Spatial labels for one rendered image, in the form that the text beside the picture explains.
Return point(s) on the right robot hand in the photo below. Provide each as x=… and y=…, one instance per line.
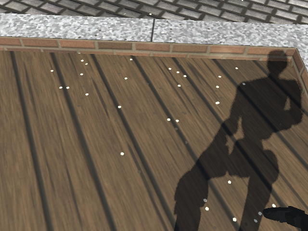
x=293, y=216

